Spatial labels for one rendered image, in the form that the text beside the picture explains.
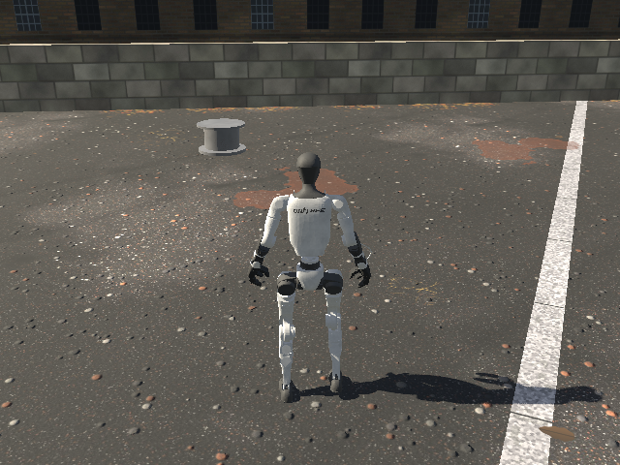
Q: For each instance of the left robot forearm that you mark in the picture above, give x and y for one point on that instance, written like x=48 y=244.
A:
x=259 y=254

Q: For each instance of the robot left hand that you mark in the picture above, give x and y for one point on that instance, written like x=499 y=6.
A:
x=257 y=271

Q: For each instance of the right robot forearm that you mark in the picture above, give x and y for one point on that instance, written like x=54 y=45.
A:
x=358 y=255

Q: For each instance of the right robot shin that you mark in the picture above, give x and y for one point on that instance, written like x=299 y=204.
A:
x=335 y=347

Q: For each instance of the robot right hand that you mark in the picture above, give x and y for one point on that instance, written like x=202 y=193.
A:
x=361 y=272

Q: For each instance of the right robot thigh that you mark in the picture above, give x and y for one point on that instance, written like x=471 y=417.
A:
x=333 y=285

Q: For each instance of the robot left upper arm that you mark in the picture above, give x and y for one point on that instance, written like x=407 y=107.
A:
x=272 y=220

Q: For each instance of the robot right upper arm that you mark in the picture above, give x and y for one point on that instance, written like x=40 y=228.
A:
x=344 y=217

